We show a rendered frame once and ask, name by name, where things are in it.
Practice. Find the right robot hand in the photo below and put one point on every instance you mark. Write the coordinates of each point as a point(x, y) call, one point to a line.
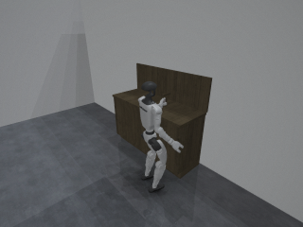
point(176, 146)

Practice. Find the robot right shin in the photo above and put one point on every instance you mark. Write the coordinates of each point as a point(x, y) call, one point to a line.
point(157, 175)

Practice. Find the counter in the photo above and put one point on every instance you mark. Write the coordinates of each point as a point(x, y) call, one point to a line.
point(182, 119)

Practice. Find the right robot forearm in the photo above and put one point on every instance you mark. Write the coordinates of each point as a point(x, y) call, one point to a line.
point(163, 135)

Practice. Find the left robot hand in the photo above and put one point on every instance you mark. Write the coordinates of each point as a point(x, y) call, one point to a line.
point(162, 101)

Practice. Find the right robot upper arm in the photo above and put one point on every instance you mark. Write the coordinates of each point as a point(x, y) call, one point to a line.
point(157, 112)

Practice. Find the robot left thigh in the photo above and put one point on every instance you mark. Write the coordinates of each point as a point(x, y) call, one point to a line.
point(151, 155)

